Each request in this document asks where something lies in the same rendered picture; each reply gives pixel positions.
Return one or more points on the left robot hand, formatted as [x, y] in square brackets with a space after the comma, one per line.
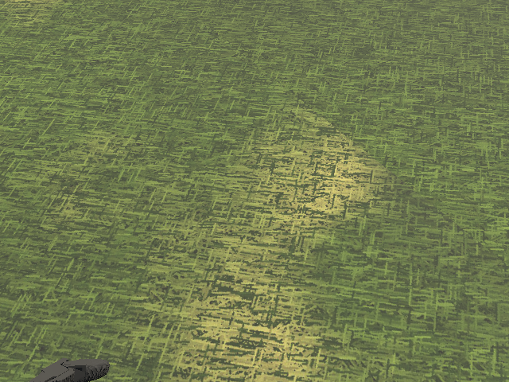
[82, 370]

